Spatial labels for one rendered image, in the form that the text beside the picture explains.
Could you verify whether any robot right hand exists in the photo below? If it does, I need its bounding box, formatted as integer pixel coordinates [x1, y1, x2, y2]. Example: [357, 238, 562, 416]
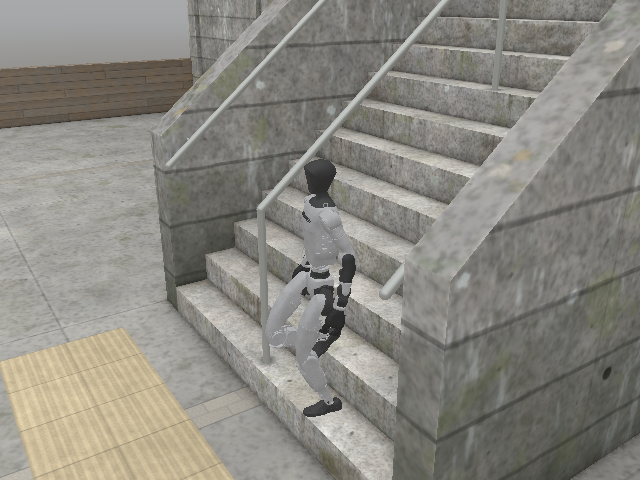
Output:
[292, 264, 310, 296]

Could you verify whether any robot left upper arm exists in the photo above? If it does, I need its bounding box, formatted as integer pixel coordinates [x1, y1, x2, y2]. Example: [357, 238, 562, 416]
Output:
[319, 208, 356, 265]

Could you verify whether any robot left hand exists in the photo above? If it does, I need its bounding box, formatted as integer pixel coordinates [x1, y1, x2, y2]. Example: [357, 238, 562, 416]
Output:
[319, 308, 346, 337]

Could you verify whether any robot left shin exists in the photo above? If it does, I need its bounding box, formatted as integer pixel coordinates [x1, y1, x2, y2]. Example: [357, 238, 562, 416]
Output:
[295, 356, 334, 405]

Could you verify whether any robot right foot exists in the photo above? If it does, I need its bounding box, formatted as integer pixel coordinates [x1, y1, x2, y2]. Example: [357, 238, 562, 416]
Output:
[312, 327, 341, 358]

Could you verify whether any left robot forearm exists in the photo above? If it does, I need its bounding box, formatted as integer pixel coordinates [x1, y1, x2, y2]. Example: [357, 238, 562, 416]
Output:
[333, 254, 356, 311]

